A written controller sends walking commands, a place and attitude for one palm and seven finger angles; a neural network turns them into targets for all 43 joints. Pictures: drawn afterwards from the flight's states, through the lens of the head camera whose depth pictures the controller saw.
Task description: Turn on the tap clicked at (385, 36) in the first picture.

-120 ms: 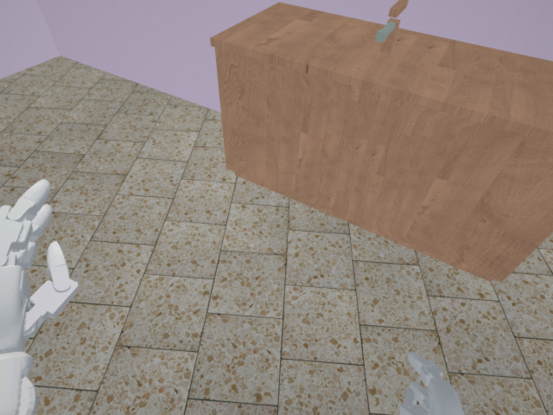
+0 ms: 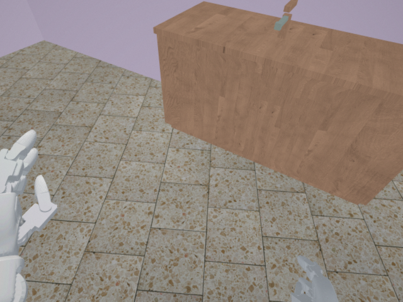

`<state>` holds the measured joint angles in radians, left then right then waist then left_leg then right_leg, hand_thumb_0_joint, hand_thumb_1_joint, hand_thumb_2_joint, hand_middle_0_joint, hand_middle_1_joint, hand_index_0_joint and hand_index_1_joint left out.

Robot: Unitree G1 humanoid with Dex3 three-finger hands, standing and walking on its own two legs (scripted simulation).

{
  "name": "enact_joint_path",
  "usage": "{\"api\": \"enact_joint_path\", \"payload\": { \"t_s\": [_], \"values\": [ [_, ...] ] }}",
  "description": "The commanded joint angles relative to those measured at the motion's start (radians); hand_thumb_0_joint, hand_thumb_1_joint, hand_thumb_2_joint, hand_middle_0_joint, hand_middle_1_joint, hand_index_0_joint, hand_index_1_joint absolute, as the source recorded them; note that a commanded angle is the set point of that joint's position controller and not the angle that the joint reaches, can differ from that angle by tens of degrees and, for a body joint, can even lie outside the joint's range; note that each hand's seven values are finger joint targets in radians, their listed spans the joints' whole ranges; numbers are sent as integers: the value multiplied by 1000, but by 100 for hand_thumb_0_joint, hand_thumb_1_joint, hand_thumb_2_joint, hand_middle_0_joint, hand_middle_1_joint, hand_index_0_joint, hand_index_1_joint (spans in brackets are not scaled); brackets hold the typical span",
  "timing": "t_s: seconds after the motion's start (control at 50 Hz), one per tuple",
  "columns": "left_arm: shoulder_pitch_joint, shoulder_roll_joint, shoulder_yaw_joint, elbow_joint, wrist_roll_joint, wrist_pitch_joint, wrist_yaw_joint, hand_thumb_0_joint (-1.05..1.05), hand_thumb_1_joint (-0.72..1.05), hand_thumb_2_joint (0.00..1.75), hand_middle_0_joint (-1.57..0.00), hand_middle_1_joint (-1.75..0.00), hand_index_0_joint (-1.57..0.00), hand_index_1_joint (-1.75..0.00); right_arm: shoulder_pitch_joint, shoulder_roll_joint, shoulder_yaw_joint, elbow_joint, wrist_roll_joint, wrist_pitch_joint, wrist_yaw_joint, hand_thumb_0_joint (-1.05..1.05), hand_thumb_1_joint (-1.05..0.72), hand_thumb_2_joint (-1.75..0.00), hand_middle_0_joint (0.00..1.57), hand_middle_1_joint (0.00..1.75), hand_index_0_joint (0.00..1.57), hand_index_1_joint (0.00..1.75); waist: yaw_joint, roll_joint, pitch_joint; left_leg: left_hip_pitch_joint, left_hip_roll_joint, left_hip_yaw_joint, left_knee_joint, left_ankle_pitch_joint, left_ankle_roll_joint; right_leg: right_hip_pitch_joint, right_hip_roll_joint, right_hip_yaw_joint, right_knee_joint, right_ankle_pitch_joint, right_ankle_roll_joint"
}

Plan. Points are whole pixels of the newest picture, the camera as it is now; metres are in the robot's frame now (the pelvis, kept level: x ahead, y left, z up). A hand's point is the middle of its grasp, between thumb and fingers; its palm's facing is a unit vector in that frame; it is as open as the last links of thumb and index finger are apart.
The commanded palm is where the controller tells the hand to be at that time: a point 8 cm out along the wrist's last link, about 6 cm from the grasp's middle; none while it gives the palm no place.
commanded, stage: stand and wait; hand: left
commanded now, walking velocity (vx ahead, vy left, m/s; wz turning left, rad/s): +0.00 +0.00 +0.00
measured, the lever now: (278, 26) +1.22 -0.27 +0.08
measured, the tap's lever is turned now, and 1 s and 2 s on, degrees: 0 0 0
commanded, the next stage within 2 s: look at it before walking up in 0.14 s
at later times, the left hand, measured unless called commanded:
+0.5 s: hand (55, 208) +0.21 +0.24 +0.15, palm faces +0.39 -0.84 -0.37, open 7.4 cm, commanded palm +0.16 +0.28 +0.18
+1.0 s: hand (59, 163) +0.30 +0.27 +0.15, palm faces +0.49 -0.77 -0.40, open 7.4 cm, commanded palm +0.24 +0.30 +0.18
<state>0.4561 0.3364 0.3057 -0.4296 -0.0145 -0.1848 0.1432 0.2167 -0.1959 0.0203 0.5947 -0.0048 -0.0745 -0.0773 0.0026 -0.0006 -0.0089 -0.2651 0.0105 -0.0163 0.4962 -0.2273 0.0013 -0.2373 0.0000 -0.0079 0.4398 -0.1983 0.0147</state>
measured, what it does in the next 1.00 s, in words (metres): walks ahead: left foot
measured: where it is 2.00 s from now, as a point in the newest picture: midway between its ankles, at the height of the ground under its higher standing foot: (206, 266)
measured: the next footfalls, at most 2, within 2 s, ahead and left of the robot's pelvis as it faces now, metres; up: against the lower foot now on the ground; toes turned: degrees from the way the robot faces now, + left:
left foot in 0.96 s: +0.17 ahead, +0.13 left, +0.00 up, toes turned +14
right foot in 1.34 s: +0.36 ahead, -0.14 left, +0.00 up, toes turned -5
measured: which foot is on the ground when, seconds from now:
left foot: down 0.00-0.76, up 0.78-0.94, down 0.96-1.00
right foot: down 0.00-0.98, up 1.00-1.00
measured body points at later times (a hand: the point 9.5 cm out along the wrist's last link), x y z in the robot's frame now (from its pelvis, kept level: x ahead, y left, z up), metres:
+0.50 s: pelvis +0.00 +0.00 +0.00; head +0.00 +0.00 +0.45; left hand +0.19 +0.28 +0.17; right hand +0.16 -0.24 -0.08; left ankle +0.02 +0.12 -0.74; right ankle +0.02 -0.13 -0.74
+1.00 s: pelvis +0.10 +0.01 -0.02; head +0.13 +0.02 +0.42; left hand +0.26 +0.31 +0.17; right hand +0.28 -0.23 -0.11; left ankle +0.13 +0.12 -0.74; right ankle +0.03 -0.13 -0.72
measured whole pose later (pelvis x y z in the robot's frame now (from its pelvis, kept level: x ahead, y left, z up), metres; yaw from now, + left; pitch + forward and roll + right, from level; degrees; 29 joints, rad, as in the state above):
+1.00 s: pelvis +0.10 +0.01 -0.02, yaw +5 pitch +0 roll +1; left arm 0.49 0.37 0.38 -0.55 -0.02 -0.24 0.18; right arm 0.22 -0.21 -0.02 0.62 -0.01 -0.05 -0.07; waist 0.01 -0.06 0.06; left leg -0.36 0.05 0.16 0.66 -0.28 0.02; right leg -0.24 -0.09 -0.06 0.84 -0.51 0.02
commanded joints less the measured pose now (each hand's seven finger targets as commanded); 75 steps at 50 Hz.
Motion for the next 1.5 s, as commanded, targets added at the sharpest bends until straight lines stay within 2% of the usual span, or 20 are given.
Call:
{"api": "enact_joint_path", "payload": {
  "t_s": [0.0, 0.42, 0.48, 0.62, 0.66, 0.7, 0.74, 0.76, 0.84, 0.9, 0.92, 0.96, 0.98, 1.12, 1.28, 1.3, 1.32, 1.34, 1.38, 1.48],
  "values": [
    [-63, 162, 112, -217, -3, -69, 14, 0, 90, 90, -20, -30, -20, -30, -93, -123, -42, -157, 3, -47, -12, 0, -90, -90, 20, 30, 20, 30, 3, 57, -101, -53, 55, -33, -114, 85, 12, 118, -31, 35, -40, 97, -12],
    [-74, 173, 113, -217, -5, -67, 19, 0, 90, 90, -20, -30, -20, -30, -93, -124, -49, -148, -1, -44, -14, 0, -90, -90, 20, 30, 20, 30, -3, 17, -105, -65, 47, -26, -79, -170, 35, 62, -70, 79, -53, -173, -36],
    [-92, 168, 108, -231, 5, -56, 28, 0, 90, 90, -20, -30, -20, -30, -95, -127, -49, -152, -4, -34, -23, 0, -90, -90, 20, 30, 20, 30, -14, 25, -20, -134, 53, -67, -56, -386, 60, -45, -92, 116, -49, -441, -67],
    [-89, 151, 115, -235, 12, -72, 30, 0, 90, 90, -20, -30, -20, -30, -77, -135, -50, -133, -6, -38, -26, 0, -90, -90, 20, 30, 20, 30, -24, 230, 4, -139, 203, -337, -154, -350, 151, -73, -6, -37, 233, -277, -30],
    [-102, 161, 121, -245, 14, -77, 27, 0, 90, 90, -20, -30, -20, -30, -76, -132, -50, -127, -7, -46, -21, 0, -90, -90, 20, 30, 20, 30, -17, 187, 0, -148, 191, -287, -89, -209, 139, -15, -18, -33, 153, -234, -37],
    [-99, 178, 129, -234, 17, -81, 27, 0, 90, 90, -20, -30, -20, -30, -68, -125, -51, -123, -3, -49, -14, 0, -90, -90, 20, 30, 20, 30, -10, 34, -33, -267, 102, -103, 74, -120, 81, 144, -116, 99, 49, -198, -88],
    [-115, 210, 145, -219, 11, -88, 34, 0, 90, 90, -20, -30, -20, -30, -67, -111, -60, -120, 7, -47, -3, 0, -90, -90, 20, 30, 20, 30, -2, -238, -12, -447, -14, 75, 428, -240, 13, 241, -356, 469, -119, -226, -222],
    [-122, 207, 143, -209, 6, -91, 37, 0, 90, 90, -20, -30, -20, -30, -86, -129, -66, -116, 9, -46, 2, 0, -90, -90, 20, 30, 20, 30, 6, -211, 2, -531, 11, 39, 578, -303, 1, 295, -425, 532, -144, -114, -288],
    [-64, 218, 182, -272, 12, -124, 40, 0, 90, 90, -20, -30, -20, -30, -92, -87, -38, -117, -6, -26, 11, 0, -90, -90, 20, 30, 20, 30, 11, -113, -5, -360, 100, 53, 349, -235, 12, 199, -325, 171, -38, 262, -217],
    [-54, 204, 180, -317, -6, -114, 48, 0, 90, 90, -20, -30, -20, -30, -82, -80, -47, -133, -9, -26, 0, 0, -90, -90, 20, 30, 20, 30, -13, -81, -109, 35, -22, 245, 23, 53, 8, 102, -192, -27, 143, 321, -123],
    [-62, 202, 174, -344, -8, -119, 48, 0, 90, 90, -20, -30, -20, -30, -62, -94, -63, -137, -4, -33, -10, 0, -90, -90, 20, 30, 20, 30, -33, 6, -159, 236, 9, 192, -28, 97, 36, -8, -165, -48, 335, 326, -77],
    [-85, 170, 139, -362, -22, -132, 51, 0, 90, 90, -20, -30, -20, -30, -71, -128, -74, -147, 0, -35, -4, 0, -90, -90, 20, 30, 20, 30, -36, 323, -200, 430, 412, -450, -137, 181, 239, -365, -4, -56, 779, -401, 0],
    [-108, 221, 170, -339, -8, -121, 48, 0, 90, 90, -20, -30, -20, -30, -74, -110, -62, -125, -6, -40, 2, 0, -90, -90, 20, 30, 20, 30, -46, 236, -140, 364, 460, -553, -183, 131, 287, -459, -47, 17, 896, -399, -8],
    [-3, 162, 153, -353, -6, -89, 22, 0, 90, 90, -20, -30, -20, -30, -75, -104, -70, -110, 8, -66, 12, 0, -90, -90, 20, 30, 20, 30, -8, 205, -51, 151, 309, -58, -217, 117, 178, -410, -124, -81, 631, -149, 20],
    [-69, 166, 151, -205, -3, -56, 10, 0, 90, 90, -20, -30, -20, -30, -83, -95, -62, -114, 9, -50, -16, 0, -90, -90, 20, 30, 20, 30, 16, 113, -86, -37, 209, 141, 130, 60, 96, 138, -24, -229, 103, -27, 12],
    [-91, 201, 162, -201, 6, -47, 12, 0, 90, 90, -20, -30, -20, -30, -76, -81, -61, -112, 12, -45, -13, 0, -90, -90, 20, 30, 20, 30, 21, -72, -119, -154, 145, 166, 408, -21, 70, 239, -148, -43, 17, -100, -43],
    [-106, 251, 197, -214, 10, -45, 20, 0, 90, 90, -20, -30, -20, -30, -103, -66, -60, -137, 11, -42, -8, 0, -90, -90, 20, 30, 20, 30, 29, -360, -139, -428, 6, 159, 735, -321, 26, 346, -413, 439, -99, -19, -172],
    [-135, 298, 252, -253, -2, -63, 27, 0, 90, 90, -20, -30, -20, -30, -133, -98, -60, -141, -3, -50, -4, 0, -90, -90, 20, 30, 20, 30, 38, -258, -135, -447, 35, 15, 849, -333, 19, 262, -481, 546, -174, -82, -208],
    [-105, 280, 224, -299, -4, -87, 11, 0, 90, 90, -20, -30, -20, -30, -125, -117, -72, -110, 3, -38, 17, 0, -90, -90, 20, 30, 20, 30, 15, -178, -106, -473, 86, -27, 950, -206, -2, 208, -491, 462, -179, -256, -214],
    [-20, 247, 230, -349, -2, -98, 24, 0, 90, 90, -20, -30, -20, -30, -123, -111, -74, -117, 7, 4, 9, 0, -90, -90, 20, 30, 20, 30, -5, -100, -71, -412, 152, 2, 707, -118, -29, 106, -413, 51, -146, 32, -166]
  ]
}}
